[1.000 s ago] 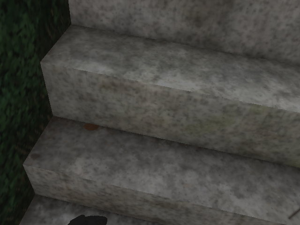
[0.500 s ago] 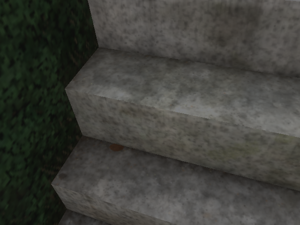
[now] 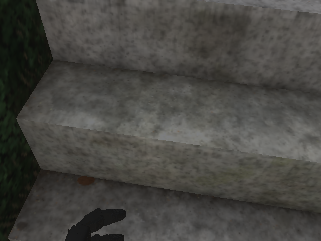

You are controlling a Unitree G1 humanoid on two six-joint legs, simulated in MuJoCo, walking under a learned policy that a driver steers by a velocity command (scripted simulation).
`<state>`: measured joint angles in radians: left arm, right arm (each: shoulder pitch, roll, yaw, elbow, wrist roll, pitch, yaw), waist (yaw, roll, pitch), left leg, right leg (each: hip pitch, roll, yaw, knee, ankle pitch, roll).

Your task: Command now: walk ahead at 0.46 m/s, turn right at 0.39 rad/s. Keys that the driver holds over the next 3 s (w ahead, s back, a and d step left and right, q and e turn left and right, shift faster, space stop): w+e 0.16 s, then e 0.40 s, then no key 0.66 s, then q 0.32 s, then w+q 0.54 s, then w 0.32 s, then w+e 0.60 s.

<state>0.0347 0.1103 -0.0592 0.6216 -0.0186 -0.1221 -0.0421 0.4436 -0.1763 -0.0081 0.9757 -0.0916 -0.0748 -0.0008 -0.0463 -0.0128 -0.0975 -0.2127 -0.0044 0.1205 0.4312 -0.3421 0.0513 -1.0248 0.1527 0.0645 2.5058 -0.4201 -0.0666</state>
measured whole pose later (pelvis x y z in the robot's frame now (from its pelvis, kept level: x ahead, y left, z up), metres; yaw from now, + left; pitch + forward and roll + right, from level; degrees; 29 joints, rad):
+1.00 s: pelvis +0.07 -0.03 +0.13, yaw -23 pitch -1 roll +0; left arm 0.11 0.27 0.00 0.56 -0.02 0.09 0.03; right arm 0.27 -0.17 0.00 0.50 -0.08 0.04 -0.15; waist -0.05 -0.04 0.00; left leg -0.57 0.05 0.04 1.25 -0.66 0.01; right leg -0.63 0.10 0.14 1.66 -0.09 0.14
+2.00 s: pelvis -0.10 -0.07 +0.00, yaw -1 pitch +3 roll -1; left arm 0.22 0.15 -0.04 0.66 0.01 -0.02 0.02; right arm 0.34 -0.19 0.00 0.71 -0.01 -0.03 -0.03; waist 0.01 -0.01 -0.12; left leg -0.28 -0.05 -0.11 0.53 -0.31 0.06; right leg -0.62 0.00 -0.06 1.13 -0.26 -0.02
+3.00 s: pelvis +0.22 +0.02 +0.24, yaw -5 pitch +2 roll -2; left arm -0.08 0.05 -0.13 0.69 -0.03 0.00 0.00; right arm 0.44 -0.15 0.05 1.03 -0.07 -0.03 -0.03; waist -0.04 -0.02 -0.11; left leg -0.12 0.19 0.38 0.34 -0.22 -0.04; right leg -1.32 -0.06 -0.05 2.06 -0.08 -0.07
